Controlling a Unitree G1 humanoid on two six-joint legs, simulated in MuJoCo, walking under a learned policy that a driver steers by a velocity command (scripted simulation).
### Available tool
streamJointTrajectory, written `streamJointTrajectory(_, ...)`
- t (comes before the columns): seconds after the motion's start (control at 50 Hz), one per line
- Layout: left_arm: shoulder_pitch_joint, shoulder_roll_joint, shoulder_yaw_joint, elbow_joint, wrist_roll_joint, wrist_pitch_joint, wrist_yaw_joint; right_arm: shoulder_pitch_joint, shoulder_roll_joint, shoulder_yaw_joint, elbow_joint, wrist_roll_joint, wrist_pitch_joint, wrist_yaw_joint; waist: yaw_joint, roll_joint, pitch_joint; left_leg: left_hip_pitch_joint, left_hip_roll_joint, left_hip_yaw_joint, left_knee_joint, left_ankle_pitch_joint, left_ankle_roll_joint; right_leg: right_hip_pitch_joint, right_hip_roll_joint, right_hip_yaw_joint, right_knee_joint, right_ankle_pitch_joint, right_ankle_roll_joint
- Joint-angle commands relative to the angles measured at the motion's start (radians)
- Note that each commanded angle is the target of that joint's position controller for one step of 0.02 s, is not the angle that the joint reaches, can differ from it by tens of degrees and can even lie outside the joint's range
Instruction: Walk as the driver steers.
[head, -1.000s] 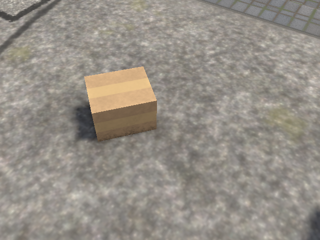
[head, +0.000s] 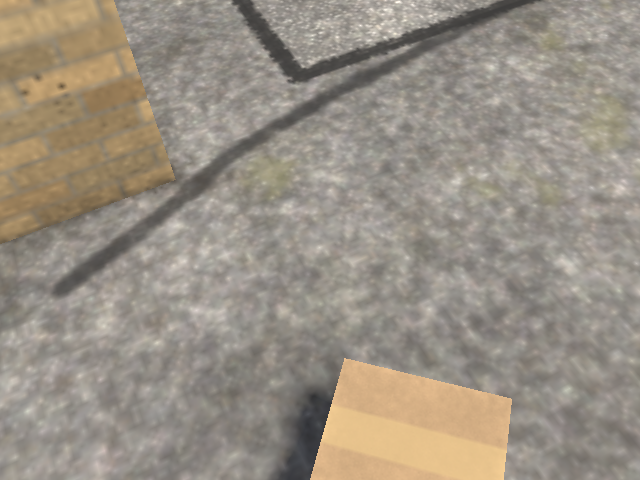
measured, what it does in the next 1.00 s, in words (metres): climbs, turning left: left foot, then right foot 0.21 m higher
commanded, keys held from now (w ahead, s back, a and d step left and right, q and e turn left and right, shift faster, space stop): q+shift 0.08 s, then w+q+shift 0.48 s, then q+shift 0.44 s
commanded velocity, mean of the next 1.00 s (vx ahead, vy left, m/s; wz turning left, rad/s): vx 0.47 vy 0.00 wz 0.98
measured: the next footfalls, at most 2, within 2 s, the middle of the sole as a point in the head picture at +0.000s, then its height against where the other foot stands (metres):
left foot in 0.16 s outside the picture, level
right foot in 0.52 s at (352, 449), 0.21 m higher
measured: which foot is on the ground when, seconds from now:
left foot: up 0.00-0.14, down 0.16-0.56, up 0.58-1.00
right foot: down 0.00-0.16, up 0.18-0.50, down 0.52-1.00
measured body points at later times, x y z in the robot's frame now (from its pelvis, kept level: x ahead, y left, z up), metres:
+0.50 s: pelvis +0.16 +0.05 +0.00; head +0.18 +0.06 +0.45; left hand +0.33 +0.33 -0.02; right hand +0.24 -0.21 -0.12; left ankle +0.02 +0.11 -0.74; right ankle +0.34 -0.02 -0.50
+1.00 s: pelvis +0.39 +0.22 +0.12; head +0.42 +0.26 +0.56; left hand +0.15 +0.35 +0.00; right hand +0.74 +0.30 +0.06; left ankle +0.43 +0.42 -0.54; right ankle +0.39 -0.01 -0.53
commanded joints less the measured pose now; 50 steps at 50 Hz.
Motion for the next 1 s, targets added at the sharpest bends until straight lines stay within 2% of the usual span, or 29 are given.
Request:
streamJointTrajectory(0.02,-0.085,0.131,0.038,-0.111,0.010,-0.006,-0.007,0.049,0.005,0.011,-0.079,0.013,0.008,0.016,-0.057,-0.199,-0.169,0.230,0.040,0.005,-0.189,0.049,0.024,0.005,-0.249,0.069,-0.119,0.217,-0.087)
streamJointTrajectory(0.08,-0.035,0.167,0.062,-0.115,0.000,0.022,-0.024,-0.009,-0.016,0.004,-0.107,0.030,0.002,0.016,-0.017,-0.225,-0.152,0.308,0.007,0.080,-0.339,-0.032,0.036,0.052,-0.275,0.032,-0.066,0.159,-0.052)
streamJointTrajectory(0.12,0.020,0.197,0.078,-0.119,-0.002,0.056,-0.035,-0.029,-0.025,0.000,-0.126,0.027,-0.005,0.019,0.009,-0.215,-0.166,0.359,-0.010,0.119,-0.435,-0.145,0.066,0.061,-0.291,0.029,-0.043,-0.270,-0.021)
streamJointTrajectory(0.14,0.040,0.194,0.079,-0.119,0.004,0.072,-0.036,0.016,-0.048,-0.011,-0.108,0.019,-0.014,0.025,-0.006,-0.143,-0.173,0.454,-0.032,0.115,-0.497,-0.194,0.083,-0.003,-0.265,0.012,0.028,-0.513,-0.003)
streamJointTrajectory(0.16,0.036,0.157,0.071,-0.120,0.013,0.085,-0.040,0.151,-0.087,-0.029,-0.044,0.013,-0.031,0.019,-0.058,0.014,-0.173,0.574,-0.032,0.024,-0.584,-0.273,0.121,-0.114,-0.190,-0.036,0.254,-0.658,0.022)
streamJointTrajectory(0.18,-0.013,0.036,0.037,-0.149,0.019,0.093,-0.051,0.254,-0.154,-0.033,-0.028,0.009,-0.048,0.004,-0.091,0.294,-0.094,0.594,0.175,-0.380,-0.720,-0.480,0.209,-0.414,-0.069,-0.076,0.731,-0.670,0.069)
streamJointTrajectory(0.2,-0.241,0.026,0.029,-0.294,0.040,0.074,-0.058,0.236,-0.242,-0.048,-0.090,0.044,-0.055,-0.009,-0.173,0.329,-0.069,0.614,0.305,-0.898,-1.011,-0.557,0.357,-0.743,0.091,0.140,0.939,-0.549,0.115)
streamJointTrajectory(0.22,-0.379,0.056,0.035,-0.341,0.029,0.043,-0.051,0.250,-0.223,-0.043,-0.056,0.031,-0.056,-0.024,-0.182,0.225,0.010,0.624,0.345,-0.871,-1.063,-0.582,0.398,-0.885,0.031,0.239,1.057,-0.414,0.103)
streamJointTrajectory(0.26,-0.261,0.079,0.033,-0.262,0.011,0.006,-0.040,0.216,-0.138,-0.011,-0.041,-0.006,-0.067,-0.048,-0.103,0.157,-0.024,0.607,0.233,-0.634,-0.922,-0.417,0.370,-0.873,0.015,0.250,1.180,-0.283,0.080)
streamJointTrajectory(0.28,-0.186,0.082,0.030,-0.237,0.026,0.002,-0.049,0.213,-0.118,0.003,-0.042,-0.009,-0.077,-0.053,-0.068,0.089,-0.045,0.564,0.177,-0.562,-0.899,-0.350,0.347,-0.827,0.012,0.252,1.194,-0.233,0.080)
streamJointTrajectory(0.36,-0.277,-0.004,-0.013,-0.282,0.018,0.036,-0.043,0.330,-0.108,0.018,0.051,0.001,-0.140,-0.043,-0.045,0.020,-0.035,0.510,0.140,-0.567,-0.881,-0.210,0.378,-0.978,0.060,0.241,1.460,-0.299,0.039)
streamJointTrajectory(0.38,-0.332,-0.041,-0.027,-0.306,0.016,0.036,-0.040,0.371,-0.095,0.023,0.081,-0.005,-0.150,-0.042,-0.062,0.059,-0.029,0.535,0.151,-0.597,-0.867,-0.155,0.394,-1.081,0.086,0.232,1.617,-0.360,0.026)
streamJointTrajectory(0.42,-0.405,-0.055,-0.050,-0.365,0.014,0.034,-0.025,0.414,-0.105,0.025,0.118,-0.009,-0.174,-0.047,-0.052,0.042,-0.005,0.545,0.169,-0.607,-0.898,-0.122,0.367,-1.185,0.075,0.276,1.626,-0.438,0.000)
streamJointTrajectory(0.46,-0.485,-0.048,-0.070,-0.440,0.022,0.035,-0.036,0.366,-0.120,0.015,0.127,0.004,-0.167,-0.057,-0.029,-0.034,0.003,0.401,0.094,-0.527,-0.991,-0.185,0.308,-1.021,0.045,0.276,1.276,-0.404,0.004)
streamJointTrajectory(0.48,-0.508,-0.041,-0.068,-0.476,0.030,0.045,-0.045,0.381,-0.130,0.004,0.125,0.024,-0.160,-0.079,-0.048,0.004,-0.017,0.326,0.130,-0.573,-1.099,-0.095,0.315,-0.825,0.031,0.317,1.152,-0.402,-0.001)
streamJointTrajectory(0.5,-0.429,-0.032,-0.079,-0.441,0.004,0.057,-0.063,0.260,-0.157,0.000,0.088,0.047,-0.146,-0.069,0.009,-0.011,-0.045,0.135,0.086,-0.454,-1.239,-0.044,0.300,-0.461,0.045,0.179,0.821,-0.328,0.005)
streamJointTrajectory(0.52,-0.348,-0.031,-0.058,-0.398,0.011,0.067,-0.061,0.215,-0.170,-0.006,0.079,0.060,-0.150,-0.055,0.024,0.101,-0.088,0.065,0.105,-0.426,-1.234,0.171,0.294,-0.207,0.056,0.177,0.872,-0.388,-0.023)
streamJointTrajectory(0.54,0.162,0.018,-0.010,-0.210,0.039,0.076,-0.070,0.161,-0.205,-0.009,0.090,0.042,-0.180,-0.017,0.226,0.190,-0.312,0.059,0.121,-0.231,-0.982,1.088,0.300,0.172,0.201,0.003,1.256,-0.513,-0.083)
streamJointTrajectory(0.56,0.380,0.140,0.047,-0.135,0.042,0.059,-0.047,0.046,-0.173,-0.012,0.031,0.080,-0.196,0.001,0.375,-0.127,-0.352,-0.175,0.007,-0.166,-0.478,1.305,0.216,0.410,0.120,0.332,0.939,-0.842,-0.150)
streamJointTrajectory(0.58,0.446,0.262,0.090,-0.134,0.049,0.046,-0.035,-0.055,-0.095,-0.005,-0.059,0.062,-0.201,0.006,0.412,-0.554,-0.466,-0.158,-0.145,-0.202,0.045,0.513,0.183,0.306,-0.091,0.850,0.321,-1.277,-0.162)
streamJointTrajectory(0.6,0.238,0.229,0.077,-0.164,0.035,0.041,-0.029,-0.074,0.006,0.009,-0.094,0.024,-0.190,0.010,0.258,-0.575,-0.364,-0.189,-0.194,-0.318,0.319,0.144,0.224,0.078,-0.167,1.255,-0.040,-1.347,-0.180)
streamJointTrajectory(0.62,0.017,0.138,0.048,-0.180,0.018,0.038,-0.023,0.008,0.062,0.025,-0.093,0.011,-0.175,0.001,0.088,-0.343,-0.205,-0.192,-0.159,-0.351,0.411,0.195,0.237,-0.120,-0.232,1.295,-0.079,-1.181,-0.193)
streamJointTrajectory(0.66,-0.096,-0.011,0.011,-0.113,-0.008,0.020,-0.023,0.148,0.066,0.022,-0.061,-0.002,-0.120,-0.029,-0.071,-0.160,-0.038,-0.151,-0.075,-0.264,0.382,0.177,0.202,-0.332,-0.249,0.961,0.203,-0.793,-0.160)
streamJointTrajectory(0.7,-0.136,-0.073,-0.009,-0.065,0.012,0.005,-0.028,0.175,0.045,0.010,-0.054,0.015,-0.064,-0.043,-0.124,-0.135,0.023,-0.147,-0.057,-0.219,0.349,0.141,0.144,-0.429,-0.255,0.655,0.293,-0.568,-0.098)
streamJointTrajectory(0.82,0.011,0.086,0.045,-0.002,0.003,-0.024,-0.023,-0.030,-0.005,-0.013,-0.124,-0.010,-0.025,-0.026,-0.056,-0.112,-0.005,-0.195,-0.046,-0.128,0.104,0.416,0.129,-0.144,-0.283,0.280,0.257,-0.280,-0.006)
streamJointTrajectory(0.9,0.174,0.092,0.047,0.010,0.016,-0.010,-0.018,-0.208,0.007,-0.009,-0.158,-0.001,-0.029,-0.012,0.059,-0.096,0.011,-0.326,-0.009,-0.028,-0.038,0.404,0.101,0.159,-0.294,0.154,0.252,-0.141,0.014)
streamJointTrajectory(0.94,0.236,0.101,0.052,0.013,0.026,0.003,-0.015,-0.265,0.011,-0.009,-0.167,0.015,-0.035,-0.005,0.100,-0.136,0.036,-0.332,0.008,0.010,-0.160,0.410,0.074,0.258,-0.295,0.085,0.275,-0.076,0.030)
streamJointTrajectory(0.98,0.277,0.093,0.055,0.016,0.023,0.019,-0.015,-0.259,0.027,-0.002,-0.155,0.019,-0.044,0.007,0.110,-0.135,0.046,-0.195,0.006,0.078,-0.327,0.500,0.050,0.271,-0.262,-0.015,0.316,-0.028,0.049)
streamJointTrajectory(1.0,0.251,0.099,0.058,0.005,0.014,0.026,-0.016,-0.206,0.037,0.000,-0.130,0.020,-0.047,0.011,0.080,-0.127,0.027,-0.053,0.001,0.106,-0.419,0.564,0.046,0.233,-0.233,-0.071,0.354,-0.004,0.059)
